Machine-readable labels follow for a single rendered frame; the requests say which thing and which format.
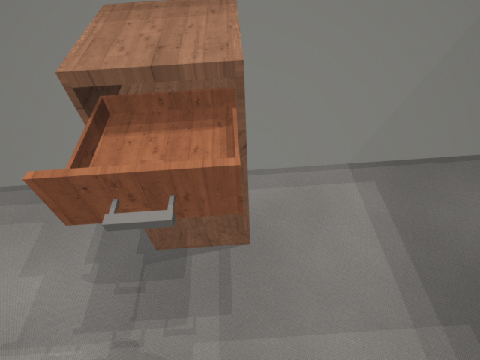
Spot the handle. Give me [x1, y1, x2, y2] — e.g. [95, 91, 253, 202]
[102, 195, 176, 232]

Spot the cabinet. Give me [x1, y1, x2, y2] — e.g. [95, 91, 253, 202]
[55, 0, 251, 250]

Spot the drawer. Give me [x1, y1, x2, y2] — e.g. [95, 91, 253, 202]
[22, 87, 244, 226]

